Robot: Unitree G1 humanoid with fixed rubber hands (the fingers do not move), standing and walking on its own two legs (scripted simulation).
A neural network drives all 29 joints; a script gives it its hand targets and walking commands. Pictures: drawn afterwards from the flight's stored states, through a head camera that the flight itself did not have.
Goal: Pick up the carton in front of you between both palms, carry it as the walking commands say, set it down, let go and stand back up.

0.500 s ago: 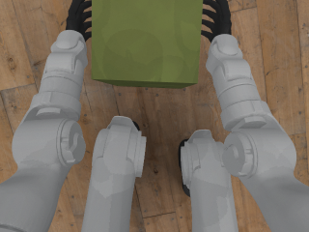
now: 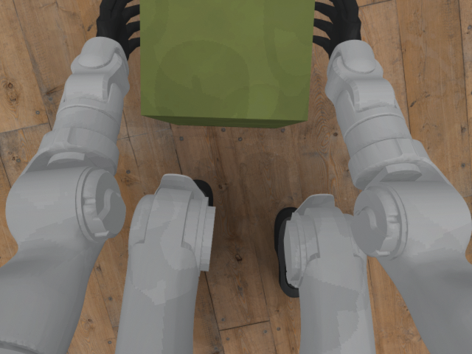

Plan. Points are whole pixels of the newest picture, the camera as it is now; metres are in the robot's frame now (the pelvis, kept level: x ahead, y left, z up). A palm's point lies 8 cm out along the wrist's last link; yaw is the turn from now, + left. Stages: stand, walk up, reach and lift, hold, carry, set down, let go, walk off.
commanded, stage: set down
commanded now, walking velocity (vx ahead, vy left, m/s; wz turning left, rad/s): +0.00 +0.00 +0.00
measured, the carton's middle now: (228, 62) +0.50 +0.10 -0.24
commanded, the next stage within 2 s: let go in 1.30 s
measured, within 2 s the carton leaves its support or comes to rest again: neither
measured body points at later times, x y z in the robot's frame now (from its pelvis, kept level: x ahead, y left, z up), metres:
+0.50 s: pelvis +0.00 +0.01 +0.03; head +0.34 +0.06 +0.31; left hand +0.50 +0.31 -0.11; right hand +0.55 -0.07 -0.11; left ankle +0.13 +0.13 -0.34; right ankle +0.10 -0.11 -0.34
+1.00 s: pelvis +0.02 +0.01 +0.16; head +0.33 +0.06 +0.48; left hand +0.50 +0.32 +0.04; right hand +0.55 -0.08 +0.04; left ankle +0.13 +0.13 -0.34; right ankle +0.10 -0.11 -0.34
